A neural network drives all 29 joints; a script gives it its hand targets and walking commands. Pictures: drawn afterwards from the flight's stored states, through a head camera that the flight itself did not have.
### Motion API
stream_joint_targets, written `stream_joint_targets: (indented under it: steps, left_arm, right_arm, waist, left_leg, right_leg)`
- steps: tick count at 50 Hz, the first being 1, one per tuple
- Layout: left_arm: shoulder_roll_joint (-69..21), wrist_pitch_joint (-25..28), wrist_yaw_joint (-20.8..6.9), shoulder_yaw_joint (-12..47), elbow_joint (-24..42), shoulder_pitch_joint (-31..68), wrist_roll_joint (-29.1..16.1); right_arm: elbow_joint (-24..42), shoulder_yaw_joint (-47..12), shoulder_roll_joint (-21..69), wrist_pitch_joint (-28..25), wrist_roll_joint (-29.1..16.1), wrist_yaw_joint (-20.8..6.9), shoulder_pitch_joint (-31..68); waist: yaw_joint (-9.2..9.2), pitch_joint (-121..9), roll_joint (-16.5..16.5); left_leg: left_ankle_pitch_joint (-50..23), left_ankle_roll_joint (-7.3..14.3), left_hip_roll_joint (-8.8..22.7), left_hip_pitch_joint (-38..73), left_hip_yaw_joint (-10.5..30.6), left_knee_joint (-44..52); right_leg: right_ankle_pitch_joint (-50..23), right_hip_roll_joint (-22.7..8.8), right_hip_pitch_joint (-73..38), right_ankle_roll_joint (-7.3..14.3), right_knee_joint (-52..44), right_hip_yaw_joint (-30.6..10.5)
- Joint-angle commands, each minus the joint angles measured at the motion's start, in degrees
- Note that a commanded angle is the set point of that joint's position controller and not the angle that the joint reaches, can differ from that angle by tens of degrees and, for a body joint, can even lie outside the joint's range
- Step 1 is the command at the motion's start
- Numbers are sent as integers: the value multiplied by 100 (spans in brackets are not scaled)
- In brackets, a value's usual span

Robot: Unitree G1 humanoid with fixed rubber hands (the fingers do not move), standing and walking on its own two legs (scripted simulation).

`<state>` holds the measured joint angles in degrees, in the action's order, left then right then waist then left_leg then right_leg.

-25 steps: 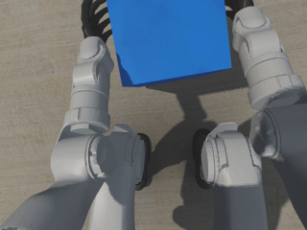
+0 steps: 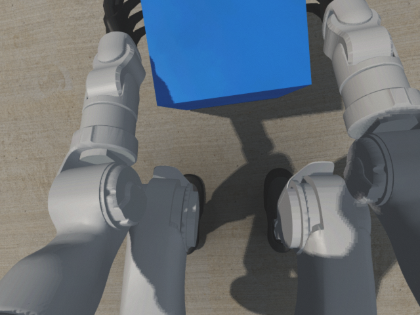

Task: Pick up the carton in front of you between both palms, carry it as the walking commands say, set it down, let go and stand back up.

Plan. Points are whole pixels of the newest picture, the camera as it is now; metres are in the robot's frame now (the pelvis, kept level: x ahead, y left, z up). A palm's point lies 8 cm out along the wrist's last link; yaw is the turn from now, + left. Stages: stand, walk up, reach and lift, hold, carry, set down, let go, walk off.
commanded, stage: set down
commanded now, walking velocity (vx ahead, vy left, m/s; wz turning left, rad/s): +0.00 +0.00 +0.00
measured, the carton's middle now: (225, 44) +0.52 -0.02 -0.23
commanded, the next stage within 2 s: let go in 1.70 s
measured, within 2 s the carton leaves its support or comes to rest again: neither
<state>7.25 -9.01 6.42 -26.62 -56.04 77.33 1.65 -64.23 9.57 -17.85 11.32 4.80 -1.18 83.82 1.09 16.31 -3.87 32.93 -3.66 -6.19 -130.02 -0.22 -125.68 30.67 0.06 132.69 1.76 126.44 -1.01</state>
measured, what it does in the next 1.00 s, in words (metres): rises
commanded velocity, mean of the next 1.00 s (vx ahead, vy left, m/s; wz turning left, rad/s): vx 0.00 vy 0.00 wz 0.00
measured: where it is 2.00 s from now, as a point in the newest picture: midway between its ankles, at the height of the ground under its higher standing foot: (232, 225)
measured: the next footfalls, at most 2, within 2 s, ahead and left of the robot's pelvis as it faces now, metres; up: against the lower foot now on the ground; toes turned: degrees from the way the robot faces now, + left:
none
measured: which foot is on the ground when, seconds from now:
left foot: down 0.00-1.00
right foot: down 0.00-1.00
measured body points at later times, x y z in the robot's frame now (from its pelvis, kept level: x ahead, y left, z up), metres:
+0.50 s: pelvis +0.00 +0.00 +0.00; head +0.36 -0.05 +0.25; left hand +0.53 +0.15 -0.18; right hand +0.54 -0.19 -0.19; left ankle +0.12 +0.12 -0.33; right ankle +0.12 -0.11 -0.33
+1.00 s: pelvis +0.01 +0.00 +0.06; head +0.34 -0.03 +0.36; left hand +0.53 +0.16 -0.06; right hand +0.56 -0.23 -0.07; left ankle +0.12 +0.12 -0.33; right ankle +0.12 -0.11 -0.33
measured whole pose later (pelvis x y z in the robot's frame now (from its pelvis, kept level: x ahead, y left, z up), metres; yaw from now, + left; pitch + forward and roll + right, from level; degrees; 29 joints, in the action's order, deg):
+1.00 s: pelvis +0.01 +0.00 +0.06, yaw -1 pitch +41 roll +3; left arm 8.5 -7.4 11.5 -13.8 -46.7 66.1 -8.3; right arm -60.8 6.4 -26.2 6.9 -6.0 -0.5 75.6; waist 2.7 7.6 -1.0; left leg 33.2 -2.4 -5.2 -122.2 -0.3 -114.3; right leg 31.1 0.8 124.8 0.7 115.0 -1.8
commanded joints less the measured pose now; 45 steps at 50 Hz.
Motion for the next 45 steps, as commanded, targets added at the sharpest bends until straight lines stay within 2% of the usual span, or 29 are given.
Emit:
stream_joint_targets:
  steps: [1,10,14,17,19,21,22,23,25,27,30,32,36,40,42,45]
  left_arm:
    - [-4753,-124,-1362,1679,76,2650,-267]
    - [-4264,-118,-1347,1457,-156,2415,-145]
    - [-4000,-92,-1289,1332,-197,2319,-59]
    - [-3481,-4,-1164,1162,-261,2158,-25]
    - [-2373,119,-915,833,-362,1721,-25]
    - [-196,360,-339,478,-337,936,-77]
    - [575,494,-59,575,-260,868,-259]
    - [806,576,96,736,-303,966,-494]
    - [1009,706,224,991,-342,1122,-897]
    - [1115,809,252,1297,-207,1312,-1259]
    - [1216,874,257,1549,69,1401,-1521]
    - [1299,862,283,1601,222,1299,-1563]
    - [1335,753,398,1589,666,924,-1506]
    - [1172,542,534,1578,1451,566,-1413]
    - [1059,399,580,1500,1676,373,-1303]
    - [803,253,570,1343,1615,113,-1120]
  right_arm:
    - [401,-980,4319,-196,-197,-1198,2148]
    - [94,-635,3883,-107,163,-1213,1697]
    - [80,-520,3576,-133,261,-1165,1637]
    - [48,-366,2956,-228,283,-1027,1660]
    - [-7,-91,1829,-354,264,-761,1455]
    - [-48,270,-542,-611,174,-162,1045]
    - [-22,228,-1335,-748,-1,143,1102]
    - [-77,62,-1520,-831,-264,305,1289]
    - [-96,-259,-1624,-963,-775,393,1569]
    - [111,-622,-1627,-1073,-1242,363,1878]
    - [346,-1080,-1535,-1101,-1767,256,2049]
    - [360,-1216,-1543,-1055,-1956,198,1952]
    - [362,-1133,-1710,-914,-1921,171,1550]
    - [869,-771,-1836,-737,-1600,227,1237]
    - [1065,-533,-1846,-624,-1392,235,1059]
    - [1012,-281,-1728,-527,-1147,168,777]
  waist:
    - [-359,-4775,415]
    - [-462,-4201,293]
    - [-434,-4161,338]
    - [-384,-4296,361]
    - [-362,-4423,393]
    - [-388,-4643,419]
    - [-392,-4870,490]
    - [-328,-5082,545]
    - [-180,-5354,671]
    - [-47,-5677,829]
    - [190,-6160,960]
    - [307,-6478,965]
    - [337,-7327,940]
    - [163,-8176,967]
    - [97,-8126,961]
    - [67,-7362,913]
  left_leg:
    - [-893,139,-334,1648,-362,879]
    - [-778,136,-331,1415,-290,846]
    - [-735,91,-306,1449,-324,818]
    - [-781,13,-239,1644,-376,787]
    - [-827,-70,-140,1906,-417,762]
    - [-863,-168,-20,2264,-428,796]
    - [-926,-189,11,2420,-404,798]
    - [-1041,-187,40,2500,-386,780]
    - [-1239,-133,114,2521,-359,722]
    - [-1466,-60,191,2421,-350,664]
    - [-1678,13,270,2402,-405,674]
    - [-1733,28,294,2538,-458,724]
    - [-1780,23,264,3033,-522,910]
    - [-1818,39,129,3560,-539,1258]
    - [-1708,51,75,3599,-545,1517]
    - [-1425,54,58,3323,-508,1886]
  right_leg:
    - [-1098,443,-2849,104,-1051,8]
    - [-1028,387,-2623,179,-1005,-65]
    - [-976,358,-2724,146,-1004,-82]
    - [-962,318,-2855,80,-987,-66]
    - [-949,254,-2992,-11,-982,-34]
    - [-980,139,-3238,-116,-985,-6]
    - [-1041,85,-3397,-156,-1002,-22]
    - [-1141,33,-3518,-174,-994,-67]
    - [-1327,-51,-3624,-155,-904,-157]
    - [-1584,-109,-3819,-136,-808,-263]
    - [-1892,-117,-4245,-149,-717,-323]
    - [-1966,-99,-4502,-166,-718,-304]
    - [-1997,-54,-5023,-171,-874,-196]
    - [-1991,43,-5391,-119,-1195,11]
    - [-1873,91,-5333,-86,-1448,87]
    - [-1537,119,-4816,-79,-1831,115]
